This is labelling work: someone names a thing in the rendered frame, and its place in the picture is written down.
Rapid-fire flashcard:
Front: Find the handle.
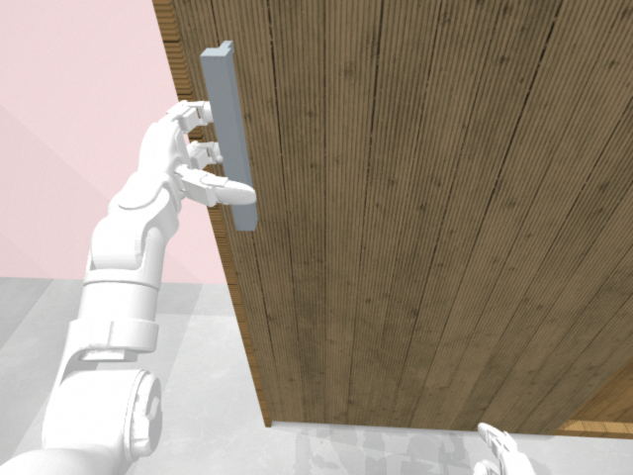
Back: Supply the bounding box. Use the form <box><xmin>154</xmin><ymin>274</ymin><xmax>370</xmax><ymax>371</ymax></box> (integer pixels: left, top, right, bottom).
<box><xmin>200</xmin><ymin>41</ymin><xmax>258</xmax><ymax>231</ymax></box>

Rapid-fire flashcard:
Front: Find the wardrobe door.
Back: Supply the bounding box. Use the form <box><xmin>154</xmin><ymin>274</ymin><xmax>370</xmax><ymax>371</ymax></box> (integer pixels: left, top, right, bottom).
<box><xmin>171</xmin><ymin>0</ymin><xmax>633</xmax><ymax>435</ymax></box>
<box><xmin>568</xmin><ymin>356</ymin><xmax>633</xmax><ymax>423</ymax></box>

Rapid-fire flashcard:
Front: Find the robot left forearm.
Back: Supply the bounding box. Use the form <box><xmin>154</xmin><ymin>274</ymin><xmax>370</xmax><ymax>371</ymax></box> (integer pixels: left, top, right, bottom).
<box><xmin>42</xmin><ymin>169</ymin><xmax>182</xmax><ymax>449</ymax></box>

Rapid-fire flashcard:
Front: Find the left robot hand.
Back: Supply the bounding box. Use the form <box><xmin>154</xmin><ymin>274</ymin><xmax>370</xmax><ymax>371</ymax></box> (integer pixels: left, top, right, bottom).
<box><xmin>137</xmin><ymin>100</ymin><xmax>256</xmax><ymax>207</ymax></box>

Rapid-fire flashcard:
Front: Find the right robot hand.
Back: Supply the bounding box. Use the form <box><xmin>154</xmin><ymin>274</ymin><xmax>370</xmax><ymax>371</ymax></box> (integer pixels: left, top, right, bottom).
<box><xmin>473</xmin><ymin>423</ymin><xmax>536</xmax><ymax>475</ymax></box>

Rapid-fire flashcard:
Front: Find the robot left upper arm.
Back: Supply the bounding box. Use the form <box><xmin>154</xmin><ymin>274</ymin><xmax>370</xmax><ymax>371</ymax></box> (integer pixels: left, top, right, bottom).
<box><xmin>0</xmin><ymin>369</ymin><xmax>162</xmax><ymax>475</ymax></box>

